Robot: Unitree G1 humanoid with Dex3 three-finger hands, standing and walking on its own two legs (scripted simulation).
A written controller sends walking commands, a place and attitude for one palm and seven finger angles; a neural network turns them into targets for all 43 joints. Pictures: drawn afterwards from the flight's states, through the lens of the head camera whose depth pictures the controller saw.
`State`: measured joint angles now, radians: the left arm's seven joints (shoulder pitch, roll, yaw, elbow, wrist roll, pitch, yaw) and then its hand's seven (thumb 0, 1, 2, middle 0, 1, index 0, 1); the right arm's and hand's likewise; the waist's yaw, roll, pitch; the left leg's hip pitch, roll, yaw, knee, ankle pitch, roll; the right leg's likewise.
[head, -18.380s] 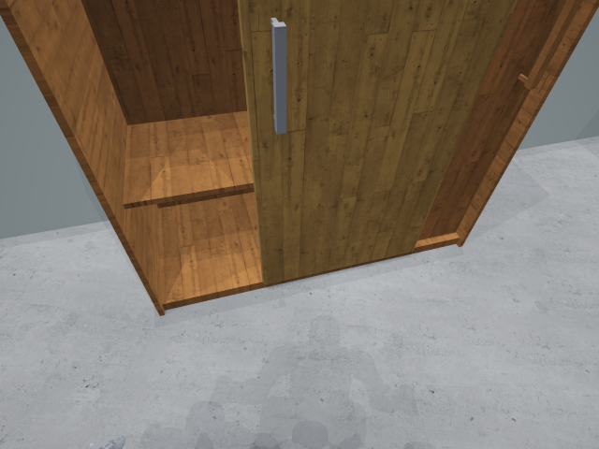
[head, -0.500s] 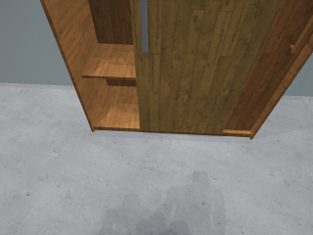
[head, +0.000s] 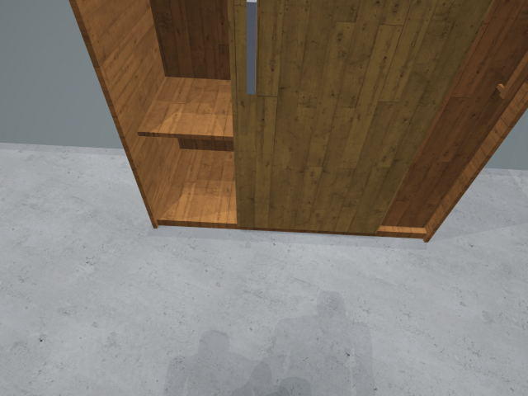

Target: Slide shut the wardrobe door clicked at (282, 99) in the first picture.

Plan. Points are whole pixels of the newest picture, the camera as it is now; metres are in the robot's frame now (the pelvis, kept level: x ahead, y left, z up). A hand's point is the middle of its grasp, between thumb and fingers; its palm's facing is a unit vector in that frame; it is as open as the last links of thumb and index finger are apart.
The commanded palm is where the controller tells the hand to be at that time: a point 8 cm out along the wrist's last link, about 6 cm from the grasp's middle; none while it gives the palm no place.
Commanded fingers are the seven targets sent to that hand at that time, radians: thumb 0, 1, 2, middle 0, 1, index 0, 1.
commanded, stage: shuffle to correct the standing spot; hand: right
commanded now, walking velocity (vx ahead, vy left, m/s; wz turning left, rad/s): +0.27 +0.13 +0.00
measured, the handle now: (251, 47) +0.91 +0.09 +0.12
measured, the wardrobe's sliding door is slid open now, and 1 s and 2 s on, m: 0.38 0.38 0.38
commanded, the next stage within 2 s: come to a stop and stand still in 1.24 s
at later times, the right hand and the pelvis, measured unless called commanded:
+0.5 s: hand out of the picture +0.16 -0.15 -0.16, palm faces +0.04 +0.99 -0.17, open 7.3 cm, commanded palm none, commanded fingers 0.00 -0.90 -0.90 0.20 0.30 0.20 0.30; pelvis +0.14 +0.03 +0.01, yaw +1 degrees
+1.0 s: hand (302, 335) +0.28 -0.06 -0.19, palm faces +0.05 +0.99 -0.10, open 7.3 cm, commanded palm none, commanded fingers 0.00 -0.90 -0.90 0.20 0.30 0.20 0.30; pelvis +0.32 +0.10 -0.01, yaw +0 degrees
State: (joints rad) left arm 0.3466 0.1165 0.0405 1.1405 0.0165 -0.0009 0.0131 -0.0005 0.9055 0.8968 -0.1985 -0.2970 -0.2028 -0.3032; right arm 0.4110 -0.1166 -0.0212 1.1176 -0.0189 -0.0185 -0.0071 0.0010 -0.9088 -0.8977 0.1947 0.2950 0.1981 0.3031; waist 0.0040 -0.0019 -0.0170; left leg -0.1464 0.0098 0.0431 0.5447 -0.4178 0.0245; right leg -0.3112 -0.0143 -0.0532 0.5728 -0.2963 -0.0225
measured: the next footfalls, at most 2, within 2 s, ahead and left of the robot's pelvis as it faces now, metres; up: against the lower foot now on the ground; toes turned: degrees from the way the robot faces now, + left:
right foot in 0.24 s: +0.17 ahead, -0.09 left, +0.00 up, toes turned -8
left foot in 0.62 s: +0.28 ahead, +0.20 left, +0.00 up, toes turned +8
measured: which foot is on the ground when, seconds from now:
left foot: down 0.00-0.24, up 0.26-0.60, down 0.62-0.96, up 0.98-1.00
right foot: down 0.00-0.00, up 0.02-0.22, down 0.24-0.62, up 0.64-0.94, down 0.96-1.00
